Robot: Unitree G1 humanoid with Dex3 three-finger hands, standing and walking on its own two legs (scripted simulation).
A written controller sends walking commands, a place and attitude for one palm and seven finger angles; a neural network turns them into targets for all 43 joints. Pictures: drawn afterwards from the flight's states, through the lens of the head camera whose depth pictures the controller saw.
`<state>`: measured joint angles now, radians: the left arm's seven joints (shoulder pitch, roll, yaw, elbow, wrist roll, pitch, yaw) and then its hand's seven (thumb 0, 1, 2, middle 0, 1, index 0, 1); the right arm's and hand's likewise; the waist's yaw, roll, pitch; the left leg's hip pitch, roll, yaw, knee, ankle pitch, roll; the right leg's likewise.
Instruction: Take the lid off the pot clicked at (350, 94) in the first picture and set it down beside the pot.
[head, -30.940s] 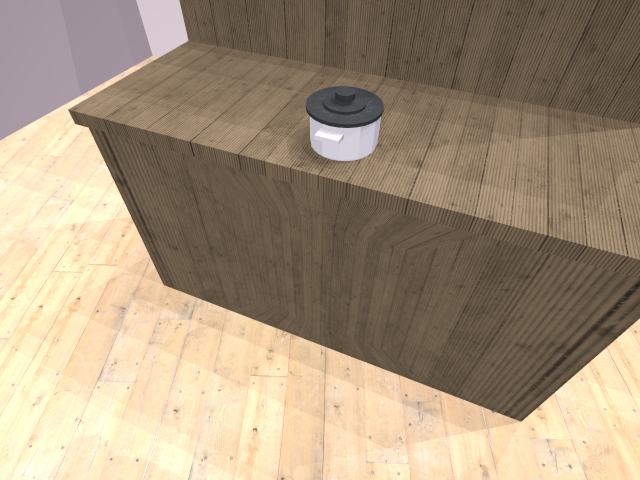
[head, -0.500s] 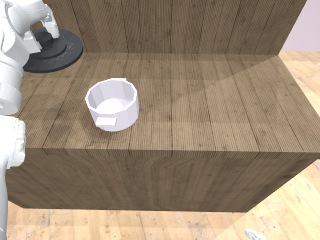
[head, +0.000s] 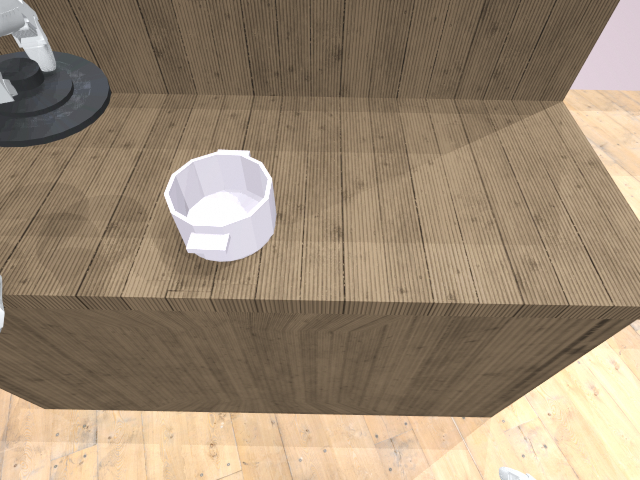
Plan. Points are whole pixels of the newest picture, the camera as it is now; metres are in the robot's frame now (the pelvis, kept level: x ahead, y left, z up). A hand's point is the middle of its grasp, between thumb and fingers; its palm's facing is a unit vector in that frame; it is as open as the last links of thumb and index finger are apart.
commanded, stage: move the lid sideways beside the pot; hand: left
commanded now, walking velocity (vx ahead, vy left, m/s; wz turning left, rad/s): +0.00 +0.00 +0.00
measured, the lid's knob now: (19, 74) +0.49 +0.32 +0.25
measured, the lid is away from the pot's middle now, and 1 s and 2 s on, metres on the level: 0.18 0.24 0.23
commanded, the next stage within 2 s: lower the lid onto the table in 0.54 s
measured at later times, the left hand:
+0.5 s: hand out of the picture +0.44 +0.36 +0.26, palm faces -0.25 -0.10 -0.96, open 7.5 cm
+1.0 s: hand out of the picture +0.45 +0.36 +0.24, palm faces -0.29 -0.14 -0.94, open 7.5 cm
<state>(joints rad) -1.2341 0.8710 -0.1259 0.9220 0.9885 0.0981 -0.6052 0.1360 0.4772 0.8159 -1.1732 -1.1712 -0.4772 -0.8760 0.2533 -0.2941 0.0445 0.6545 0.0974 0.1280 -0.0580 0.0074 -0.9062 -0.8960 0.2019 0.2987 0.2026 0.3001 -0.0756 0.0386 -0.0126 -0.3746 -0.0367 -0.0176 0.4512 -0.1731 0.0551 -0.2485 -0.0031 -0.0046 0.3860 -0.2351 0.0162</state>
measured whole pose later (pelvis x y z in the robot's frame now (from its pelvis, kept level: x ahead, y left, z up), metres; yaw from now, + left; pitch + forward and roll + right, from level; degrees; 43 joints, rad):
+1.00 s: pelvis +0.00 +0.01 +0.00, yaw -1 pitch +7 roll -2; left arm -1.28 0.97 -0.10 1.10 1.02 0.06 -0.60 0.14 0.48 0.82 -1.17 -1.17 -0.47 -0.88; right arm 0.30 -0.30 0.06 0.67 0.11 0.12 -0.07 0.01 -0.91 -0.90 0.20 0.30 0.20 0.30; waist -0.11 0.03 0.00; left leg -0.43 -0.03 -0.01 0.50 -0.20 0.07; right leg -0.28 0.00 0.00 0.39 -0.24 0.02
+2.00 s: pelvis -0.01 +0.00 -0.01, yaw +0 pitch +7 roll -3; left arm -1.12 0.93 -0.06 1.11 0.97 -0.02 -0.55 0.13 0.49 0.82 -1.17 -1.17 -0.47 -0.88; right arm 0.30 -0.31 0.05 0.68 0.11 0.13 -0.07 0.01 -0.91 -0.90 0.20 0.30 0.20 0.30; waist -0.11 0.02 -0.02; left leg -0.46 -0.02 -0.02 0.55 -0.21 0.06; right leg -0.32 0.01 -0.01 0.44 -0.25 0.02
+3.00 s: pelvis -0.01 +0.03 -0.02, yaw -2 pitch +11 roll -4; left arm -1.10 0.91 -0.06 1.21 0.99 -0.08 -0.47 0.13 0.49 0.81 -1.17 -1.17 -0.47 -0.88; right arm 0.34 -0.30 0.06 0.69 0.10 0.12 -0.10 0.00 -0.90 -0.90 0.20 0.30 0.21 0.30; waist -0.13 0.01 -0.06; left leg -0.62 -0.03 0.00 0.69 -0.27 0.10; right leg -0.47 0.01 0.01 0.56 -0.29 0.02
